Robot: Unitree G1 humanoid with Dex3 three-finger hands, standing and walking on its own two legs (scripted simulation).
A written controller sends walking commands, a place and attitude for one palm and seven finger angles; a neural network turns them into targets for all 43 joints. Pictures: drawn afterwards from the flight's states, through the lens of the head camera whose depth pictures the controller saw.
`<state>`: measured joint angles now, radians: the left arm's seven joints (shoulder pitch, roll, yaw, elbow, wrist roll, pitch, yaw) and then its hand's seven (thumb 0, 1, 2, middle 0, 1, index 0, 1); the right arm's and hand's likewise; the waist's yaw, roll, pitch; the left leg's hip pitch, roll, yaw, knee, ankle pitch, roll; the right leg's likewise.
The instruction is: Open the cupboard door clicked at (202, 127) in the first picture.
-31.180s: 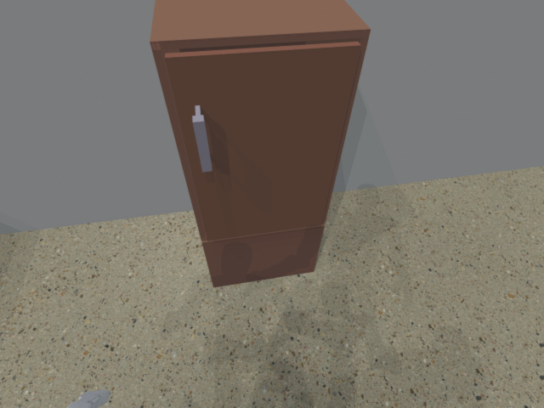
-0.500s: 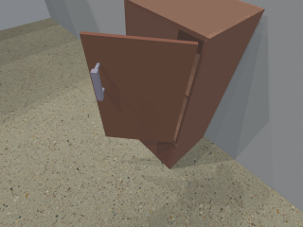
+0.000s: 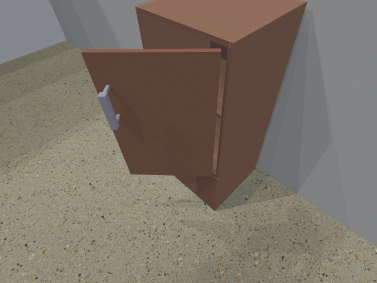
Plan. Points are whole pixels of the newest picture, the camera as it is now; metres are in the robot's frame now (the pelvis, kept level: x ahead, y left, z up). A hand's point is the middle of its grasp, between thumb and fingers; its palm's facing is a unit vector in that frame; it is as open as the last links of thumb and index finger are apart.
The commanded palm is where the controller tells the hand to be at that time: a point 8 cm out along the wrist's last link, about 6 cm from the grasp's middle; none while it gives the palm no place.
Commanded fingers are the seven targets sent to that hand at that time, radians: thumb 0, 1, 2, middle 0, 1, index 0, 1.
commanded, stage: shuffle to correct the standing spot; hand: left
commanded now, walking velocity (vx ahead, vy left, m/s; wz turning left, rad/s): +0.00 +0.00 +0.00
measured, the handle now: (111, 107) +0.60 +0.28 +0.02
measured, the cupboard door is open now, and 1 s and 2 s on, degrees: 42 42 42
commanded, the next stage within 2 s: come to a stop and stand still in 0.60 s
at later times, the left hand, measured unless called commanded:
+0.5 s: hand out of the picture +0.02 +0.20 -0.19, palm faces +0.06 -0.97 -0.23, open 7.4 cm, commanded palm none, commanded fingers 0.00 0.90 0.90 -0.20 -0.30 -0.20 -0.30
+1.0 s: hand out of the picture +0.12 +0.27 -0.17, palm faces +0.04 -0.97 -0.24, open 7.4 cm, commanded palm none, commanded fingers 0.00 0.90 0.90 -0.20 -0.30 -0.20 -0.30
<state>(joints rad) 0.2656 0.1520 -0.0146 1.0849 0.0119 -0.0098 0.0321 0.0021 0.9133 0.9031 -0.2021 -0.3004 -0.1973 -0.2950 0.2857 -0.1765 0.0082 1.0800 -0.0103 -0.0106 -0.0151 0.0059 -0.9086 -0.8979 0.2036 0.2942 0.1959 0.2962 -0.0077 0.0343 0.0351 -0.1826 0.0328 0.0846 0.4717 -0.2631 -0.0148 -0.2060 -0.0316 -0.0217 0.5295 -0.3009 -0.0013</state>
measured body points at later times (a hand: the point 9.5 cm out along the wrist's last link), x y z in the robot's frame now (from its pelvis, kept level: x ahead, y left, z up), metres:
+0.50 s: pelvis +0.04 +0.02 -0.01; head +0.06 +0.01 +0.44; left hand +0.02 +0.25 -0.17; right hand +0.04 -0.21 -0.17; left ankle -0.01 +0.13 -0.74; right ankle +0.00 -0.10 -0.74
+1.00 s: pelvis +0.07 +0.08 -0.01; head +0.10 +0.08 +0.44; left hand +0.12 +0.32 -0.15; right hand +0.15 -0.14 -0.16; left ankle +0.10 +0.18 -0.74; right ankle +0.07 -0.02 -0.74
